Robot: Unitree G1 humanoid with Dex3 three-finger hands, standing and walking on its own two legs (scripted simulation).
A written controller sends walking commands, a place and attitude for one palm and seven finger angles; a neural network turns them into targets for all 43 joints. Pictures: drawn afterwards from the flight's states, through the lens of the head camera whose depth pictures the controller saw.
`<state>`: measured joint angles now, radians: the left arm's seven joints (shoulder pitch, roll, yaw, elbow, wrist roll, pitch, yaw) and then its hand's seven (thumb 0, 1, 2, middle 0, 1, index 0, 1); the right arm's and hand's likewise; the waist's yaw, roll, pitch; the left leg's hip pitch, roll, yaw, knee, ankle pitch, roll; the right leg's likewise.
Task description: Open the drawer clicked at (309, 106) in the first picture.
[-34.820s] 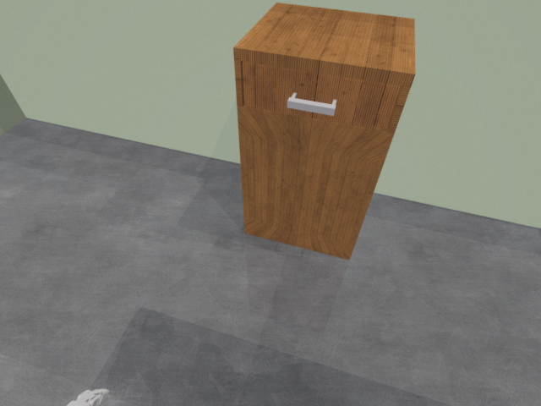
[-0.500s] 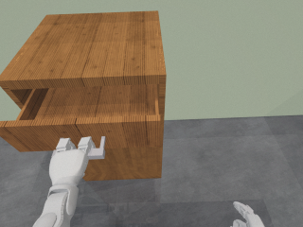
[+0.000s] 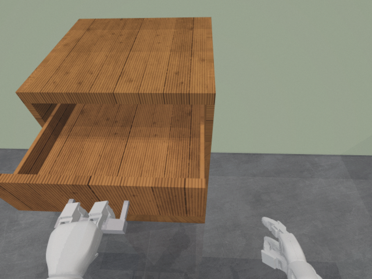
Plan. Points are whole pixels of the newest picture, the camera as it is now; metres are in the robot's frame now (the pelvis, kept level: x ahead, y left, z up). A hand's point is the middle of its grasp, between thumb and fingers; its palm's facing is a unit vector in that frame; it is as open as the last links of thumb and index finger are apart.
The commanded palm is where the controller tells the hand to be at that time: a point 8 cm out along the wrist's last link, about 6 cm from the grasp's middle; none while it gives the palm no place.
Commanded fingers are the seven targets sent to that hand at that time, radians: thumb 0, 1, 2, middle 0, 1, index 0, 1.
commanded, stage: pull the drawer open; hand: left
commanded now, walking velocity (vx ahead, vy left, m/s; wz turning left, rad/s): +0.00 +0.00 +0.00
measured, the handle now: (95, 215) +0.24 +0.22 +0.02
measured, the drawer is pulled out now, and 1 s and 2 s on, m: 0.23 0.30 0.30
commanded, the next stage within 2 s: open the thumb to release the handle in 0.24 s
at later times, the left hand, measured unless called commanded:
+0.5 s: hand out of the picture +0.12 +0.22 +0.00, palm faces +0.05 -0.05 -1.00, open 6.1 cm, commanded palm +0.08 +0.22 +0.06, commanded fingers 0.00 0.27 0.63 -0.35 -1.28 -0.35 -1.28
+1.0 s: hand out of the picture +0.12 +0.22 +0.00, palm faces +0.00 -0.11 -0.99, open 13.5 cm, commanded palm +0.09 +0.22 +0.05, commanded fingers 0.00 -0.50 0.30 -0.30 -1.20 -0.30 -1.20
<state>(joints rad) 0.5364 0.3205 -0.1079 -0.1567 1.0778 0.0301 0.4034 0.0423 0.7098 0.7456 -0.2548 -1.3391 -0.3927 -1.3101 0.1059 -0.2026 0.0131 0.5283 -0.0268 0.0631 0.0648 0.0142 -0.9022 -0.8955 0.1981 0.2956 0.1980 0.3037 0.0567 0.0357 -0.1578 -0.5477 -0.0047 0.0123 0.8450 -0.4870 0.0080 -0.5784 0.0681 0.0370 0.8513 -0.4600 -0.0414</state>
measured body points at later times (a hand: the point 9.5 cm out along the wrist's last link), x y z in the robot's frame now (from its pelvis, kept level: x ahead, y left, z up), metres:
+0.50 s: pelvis -0.03 -0.01 -0.03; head +0.00 -0.04 +0.42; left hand +0.11 +0.22 +0.06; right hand +0.19 -0.22 -0.12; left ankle -0.04 +0.11 -0.70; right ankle -0.03 -0.10 -0.70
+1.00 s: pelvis -0.04 -0.01 -0.01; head -0.01 -0.04 +0.44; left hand +0.11 +0.22 +0.06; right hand +0.18 -0.22 -0.10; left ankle -0.04 +0.11 -0.70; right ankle -0.03 -0.10 -0.70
